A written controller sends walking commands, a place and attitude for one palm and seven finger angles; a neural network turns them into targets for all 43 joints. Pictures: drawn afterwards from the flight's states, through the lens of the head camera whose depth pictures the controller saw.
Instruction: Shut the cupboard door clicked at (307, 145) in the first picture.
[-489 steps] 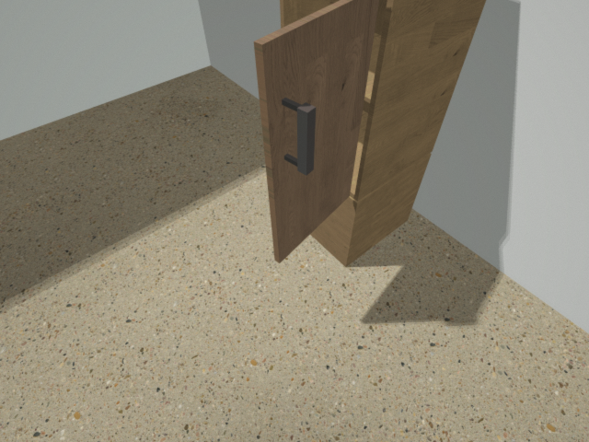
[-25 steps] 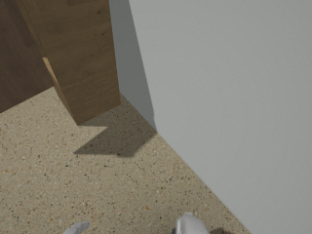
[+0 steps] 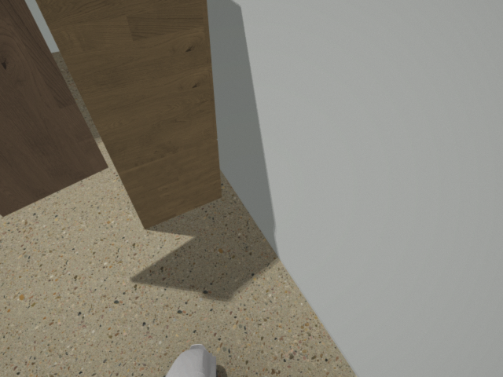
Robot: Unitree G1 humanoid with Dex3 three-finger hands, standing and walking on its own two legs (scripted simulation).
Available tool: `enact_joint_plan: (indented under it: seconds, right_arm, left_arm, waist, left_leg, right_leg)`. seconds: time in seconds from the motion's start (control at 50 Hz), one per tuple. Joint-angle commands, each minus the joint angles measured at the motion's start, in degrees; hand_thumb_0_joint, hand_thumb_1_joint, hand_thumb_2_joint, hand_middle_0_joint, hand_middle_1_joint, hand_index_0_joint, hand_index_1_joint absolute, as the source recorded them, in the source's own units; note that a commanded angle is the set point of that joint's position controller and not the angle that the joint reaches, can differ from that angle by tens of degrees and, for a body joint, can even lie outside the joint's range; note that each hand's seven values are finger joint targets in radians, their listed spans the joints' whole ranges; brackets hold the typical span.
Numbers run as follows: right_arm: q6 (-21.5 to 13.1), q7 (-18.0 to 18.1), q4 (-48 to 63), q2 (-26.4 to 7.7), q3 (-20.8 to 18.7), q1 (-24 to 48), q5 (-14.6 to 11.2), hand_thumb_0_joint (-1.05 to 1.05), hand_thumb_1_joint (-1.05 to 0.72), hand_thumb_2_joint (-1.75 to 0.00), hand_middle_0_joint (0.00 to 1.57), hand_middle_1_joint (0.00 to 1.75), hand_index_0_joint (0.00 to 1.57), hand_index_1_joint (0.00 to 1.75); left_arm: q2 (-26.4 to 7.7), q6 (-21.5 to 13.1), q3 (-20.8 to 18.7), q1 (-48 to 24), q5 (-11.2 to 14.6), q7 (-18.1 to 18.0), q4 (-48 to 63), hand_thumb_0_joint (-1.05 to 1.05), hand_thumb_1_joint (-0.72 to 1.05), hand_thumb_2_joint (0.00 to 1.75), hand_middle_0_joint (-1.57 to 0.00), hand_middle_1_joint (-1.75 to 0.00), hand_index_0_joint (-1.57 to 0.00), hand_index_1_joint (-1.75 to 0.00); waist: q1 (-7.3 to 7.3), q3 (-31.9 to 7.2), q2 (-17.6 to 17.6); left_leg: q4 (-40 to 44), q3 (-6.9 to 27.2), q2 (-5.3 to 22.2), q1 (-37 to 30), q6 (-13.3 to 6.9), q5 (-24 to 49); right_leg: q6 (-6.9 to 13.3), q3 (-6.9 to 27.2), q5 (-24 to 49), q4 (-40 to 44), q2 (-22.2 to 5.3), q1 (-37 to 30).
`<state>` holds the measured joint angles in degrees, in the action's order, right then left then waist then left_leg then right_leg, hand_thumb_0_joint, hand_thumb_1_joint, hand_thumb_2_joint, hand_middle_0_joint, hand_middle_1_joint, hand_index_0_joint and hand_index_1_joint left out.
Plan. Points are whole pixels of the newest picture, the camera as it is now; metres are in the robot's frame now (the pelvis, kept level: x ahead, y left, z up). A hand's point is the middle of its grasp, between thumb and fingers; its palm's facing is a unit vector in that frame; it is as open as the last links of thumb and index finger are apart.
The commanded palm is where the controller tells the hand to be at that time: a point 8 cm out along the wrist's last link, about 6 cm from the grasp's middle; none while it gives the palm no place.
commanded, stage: walk to a spot facing it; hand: left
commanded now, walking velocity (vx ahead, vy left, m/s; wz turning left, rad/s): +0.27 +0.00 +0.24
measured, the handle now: out of the picture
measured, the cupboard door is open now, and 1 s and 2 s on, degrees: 100 100 100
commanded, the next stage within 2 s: turn to face it in 0.02 s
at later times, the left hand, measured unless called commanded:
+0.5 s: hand (147, 311) +0.26 +0.22 -0.17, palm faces +0.16 -0.97 -0.18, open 7.4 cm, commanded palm none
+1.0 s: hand (138, 376) +0.15 +0.22 -0.19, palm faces +0.48 -0.85 -0.23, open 7.4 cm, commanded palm none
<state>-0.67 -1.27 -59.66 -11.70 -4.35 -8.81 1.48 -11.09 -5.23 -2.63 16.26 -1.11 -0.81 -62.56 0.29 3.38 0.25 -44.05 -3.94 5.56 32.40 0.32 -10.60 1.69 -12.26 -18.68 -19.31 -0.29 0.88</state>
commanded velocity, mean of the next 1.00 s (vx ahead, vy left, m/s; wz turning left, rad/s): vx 0.02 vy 0.00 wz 0.53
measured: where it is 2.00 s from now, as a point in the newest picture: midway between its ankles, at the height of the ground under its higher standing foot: outside the picture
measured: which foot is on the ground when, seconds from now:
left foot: up 0.00-0.10, down 0.12-0.60, up 0.62-1.00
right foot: down 0.00-0.12, up 0.14-0.58, down 0.60-1.00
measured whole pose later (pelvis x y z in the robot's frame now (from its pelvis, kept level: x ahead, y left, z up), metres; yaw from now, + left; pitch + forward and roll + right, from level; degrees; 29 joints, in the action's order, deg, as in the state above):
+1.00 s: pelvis +0.21 +0.02 -0.01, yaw +28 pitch +0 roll +1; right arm 3.6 -1.9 -52.8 -14.6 -3.8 -4.1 1.1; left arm -13.3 0.4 -2.7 14.9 -1.4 -0.8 -53.6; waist -0.7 6.4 3.0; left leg -36.5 -6.8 0.9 19.0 1.6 -18.3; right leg -2.2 -16.5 -22.7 -35.7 -9.9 11.1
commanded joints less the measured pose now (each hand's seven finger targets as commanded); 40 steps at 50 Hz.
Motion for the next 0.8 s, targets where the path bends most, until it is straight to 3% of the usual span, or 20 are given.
enact_joint_plan:
  seconds: [0.0,0.04,0.06,0.08,0.1,0.12,0.18,0.22,0.24,0.36,0.46,0.5,0.54,0.56,0.58,0.6,0.62,0.66,0.7,0.78]
  right_arm:
    - [-1.4,-1.0,4.5,0.4,1.5,4.7,-0.1,0.0,-0.9,-0.9,0.2,0.3,0.2,0.3]
    - [-1.7,-0.3,2.8,-1.3,1.4,-0.9,0.1,0.0,-0.9,-0.9,0.2,0.3,0.2,0.3]
    - [-1.9,0.1,1.0,-3.4,0.9,-7.6,0.5,0.0,-0.9,-0.9,0.2,0.3,0.2,0.3]
    - [-2.1,0.9,-0.6,-8.9,-0.4,-15.5,1.0,0.0,-0.9,-0.9,0.2,0.3,0.2,0.3]
    - [-2.0,1.5,-1.1,-14.8,-1.5,-20.9,0.9,0.0,-0.9,-0.9,0.2,0.3,0.2,0.3]
    - [-1.6,2.0,-0.7,-15.2,-1.3,-18.8,-0.3,0.0,-0.9,-0.9,0.2,0.3,0.2,0.3]
    - [-2.5,2.9,3.2,-9.3,0.4,-7.0,-0.4,0.0,-0.9,-0.9,0.2,0.3,0.2,0.3]
    - [-2.8,2.8,4.0,-8.0,1.1,-3.8,-0.5,0.0,-0.9,-0.9,0.2,0.3,0.2,0.3]
    - [-2.7,2.7,4.4,-8.1,1.1,-3.3,-0.6,0.0,-0.9,-0.9,0.2,0.3,0.2,0.3]
    - [-1.2,2.2,5.3,-9.0,-0.3,-4.4,-0.3,0.0,-0.9,-0.9,0.2,0.3,0.2,0.3]
    - [0.2,2.3,5.6,-9.6,-1.3,-5.5,0.0,0.0,-0.9,-0.9,0.2,0.3,0.2,0.3]
    - [0.9,2.4,6.1,-10.0,-1.7,-4.6,0.0,0.0,-0.9,-0.9,0.2,0.3,0.2,0.3]
    - [1.2,2.3,6.8,-9.6,-1.8,-3.2,-0.5,0.0,-0.9,-0.9,0.2,0.3,0.2,0.3]
    - [1.0,1.9,7.4,-7.7,-1.6,-3.6,-1.0,0.0,-0.9,-0.9,0.2,0.3,0.2,0.3]
    - [0.9,1.5,8.8,-4.2,-1.1,-3.9,-1.4,0.0,-0.9,-0.9,0.2,0.3,0.2,0.3]
    - [1.6,1.6,9.0,-6.2,-1.6,-3.3,-0.9,0.0,-0.9,-0.9,0.2,0.3,0.2,0.3]
    - [2.3,1.5,8.3,-6.5,-1.6,-2.1,-0.6,0.0,-0.9,-0.9,0.2,0.3,0.2,0.3]
    - [3.4,0.7,7.3,-5.6,-1.3,-2.4,-0.4,0.0,-0.9,-0.9,0.2,0.3,0.2,0.3]
    - [3.9,0.1,7.4,-4.8,-1.0,-2.1,-0.6,0.0,-0.9,-0.9,0.2,0.3,0.2,0.3]
    - [4.0,-0.4,8.4,-4.3,-0.2,1.8,-0.6,0.0,-0.9,-0.9,0.2,0.3,0.2,0.3]
  left_arm:
    - [-6.1,-0.5,-0.1,6.1,-0.2,0.0,-0.9,0.0,0.9,0.9,-0.2,-0.3,-0.2,-0.3]
    - [-7.6,-0.2,-0.2,5.1,0.1,0.0,-0.8,0.0,0.9,0.9,-0.2,-0.3,-0.2,-0.3]
    - [-7.9,0.0,-0.1,4.5,0.4,0.0,-0.4,0.0,0.9,0.9,-0.2,-0.3,-0.2,-0.3]
    - [-6.7,0.3,0.0,4.9,0.7,0.5,1.2,0.0,0.9,0.9,-0.2,-0.3,-0.2,-0.3]
    - [-3.1,0.2,0.9,6.2,1.1,0.9,2.9,0.0,0.9,0.9,-0.2,-0.3,-0.2,-0.3]
    - [-4.7,0.6,0.5,2.6,0.8,0.1,4.3,0.0,0.9,0.9,-0.2,-0.3,-0.2,-0.3]
    - [-3.4,2.4,-0.1,0.6,0.1,0.6,4.2,0.0,0.9,0.9,-0.2,-0.3,-0.2,-0.3]
    - [-2.0,3.8,-0.3,3.9,-0.2,0.8,3.6,0.0,0.9,0.9,-0.2,-0.3,-0.2,-0.3]
    - [-2.0,4.3,-0.5,4.6,-0.1,0.8,3.8,0.0,0.9,0.9,-0.2,-0.3,-0.2,-0.3]
    - [-3.0,5.7,-1.7,-2.3,0.0,0.3,9.1,0.0,0.9,0.9,-0.2,-0.3,-0.2,-0.3]
    - [-3.5,5.6,-1.7,-8.0,0.4,0.0,12.9,0.0,0.9,0.9,-0.2,-0.3,-0.2,-0.3]
    - [-4.1,5.3,-1.8,-7.4,0.4,-0.2,13.5,0.0,0.9,0.9,-0.2,-0.3,-0.2,-0.3]
    - [-5.4,4.6,-2.1,-4.6,0.6,-0.4,13.4,0.0,0.9,0.9,-0.2,-0.3,-0.2,-0.3]
    - [-8.6,3.9,-2.8,-1.9,0.2,-0.8,13.1,0.0,0.9,0.9,-0.2,-0.3,-0.2,-0.3]
    - [-13.3,3.6,-3.5,0.4,-0.5,-1.3,12.6,0.0,0.9,0.9,-0.2,-0.3,-0.2,-0.3]
    - [-13.5,3.6,-3.4,1.1,-0.1,-1.6,12.9,0.0,0.9,0.9,-0.2,-0.3,-0.2,-0.3]
    - [-11.9,3.6,-2.9,-1.3,0.1,-1.8,13.4,0.0,0.9,0.9,-0.2,-0.3,-0.2,-0.3]
    - [-8.7,3.8,-1.7,-5.6,0.4,-1.5,14.4,0.0,0.9,0.9,-0.2,-0.3,-0.2,-0.3]
    - [-8.1,3.7,-1.6,-5.9,0.3,-1.5,14.8,0.0,0.9,0.9,-0.2,-0.3,-0.2,-0.3]
    - [-9.5,3.7,-1.9,-2.7,0.1,-1.4,13.8,0.0,0.9,0.9,-0.2,-0.3,-0.2,-0.3]
  waist:
    - [-1.27,2.7,6.5]
    - [2.28,0.1,6.3]
    - [5.63,-3.5,4.9]
    - [8.74,-10.3,-2.7]
    - [8.44,-16.0,-14.0]
    - [7.36,-15.1,-7.5]
    - [1.86,-3.2,-5.9]
    - [-1.03,-4.6,-6.1]
    - [-1.5,-6.0,-5.5]
    - [-0.69,-5.7,-4.5]
    - [0.65,-5.9,-7.0]
    - [0.01,-6.1,-8.4]
    - [-1.9,-7.0,-7.0]
    - [-2.84,-9.4,-0.3]
    - [-3.57,-10.8,14.8]
    - [-3.63,-10.2,13.4]
    - [-2.69,-8.2,12.6]
    - [0.09,-5.1,9.1]
    - [0.38,-4.9,10.0]
    - [-1.09,-5.0,9.6]
  left_leg:
    - [6.0,-2.7,-2.8,-3.5,-1.3,-2.3]
    - [10.4,-6.1,-7.1,-14.3,-2.7,-1.8]
    - [14.6,-5.6,-7.3,-25.5,-3.7,1.4]
    - [14.8,6.3,2.5,-40.3,-7.7,7.8]
    - [18.4,27.7,18.4,-49.4,-15.4,23.4]
    - [21.5,27.9,20.0,-43.0,-16.7,26.3]
    - [26.1,17.6,13.6,-23.2,-12.8,22.7]
    - [26.0,11.1,9.9,-19.3,-10.7,26.5]
    - [25.4,9.5,8.9,-18.8,-10.4,28.0]
    - [25.6,13.3,7.7,-19.1,-10.9,22.3]
    - [21.7,17.6,6.7,-19.5,-10.4,23.6]
    - [19.2,19.7,6.5,-18.8,-9.8,24.6]
    - [15.2,19.8,3.7,-15.0,-6.9,20.2]
    - [9.2,16.5,0.1,-7.4,-3.5,10.5]
    - [-4.1,5.3,-9.0,2.9,1.6,-18.6]
    - [-17.0,5.7,-7.4,1.8,2.2,-27.4]
    - [-23.8,7.0,-5.5,2.0,2.5,-24.6]
    - [-29.1,5.5,-3.9,2.7,3.5,-16.2]
    - [-26.7,3.9,-3.2,2.1,3.9,-13.3]
    - [-15.0,0.6,-3.5,-0.8,4.2,-13.4]
  right_leg:
    - [4.8,6.5,37.6,3.0,-17.3,-0.8]
    - [3.4,3.0,48.7,-5.5,-15.6,0.8]
    - [1.9,2.1,48.8,-15.8,-14.7,4.8]
    - [-0.8,0.3,33.1,-30.8,-10.4,16.5]
    - [-2.5,1.8,-10.8,-50.0,-2.6,29.4]
    - [-1.6,8.7,-14.5,-55.8,-3.5,30.6]
    - [-3.8,12.2,-5.6,-54.8,-7.6,31.1]
    - [-4.8,11.5,-3.2,-49.1,-7.3,26.7]
    - [-5.2,11.1,-2.5,-47.2,-6.7,25.4]
    - [-6.9,11.4,0.9,-40.1,-5.6,28.6]
    - [-6.5,10.3,-2.1,-26.9,-2.4,22.6]
    - [-6.0,10.1,-1.9,-20.9,-1.0,17.9]
    - [-5.6,10.4,6.5,-7.5,-1.6,8.1]
    - [-3.9,16.5,16.2,-2.5,-8.7,-3.2]
    - [2.6,28.9,31.4,-1.4,-24.6,-10.2]
    - [7.7,29.0,40.2,-1.5,-30.8,-3.8]
    - [8.0,26.6,40.6,-1.8,-27.2,-0.3]
    - [5.0,15.0,38.7,-2.4,-20.6,3.0]
    - [3.7,10.0,38.2,-1.9,-19.0,3.2]
    - [3.5,6.0,40.6,-3.0,-19.3,0.9]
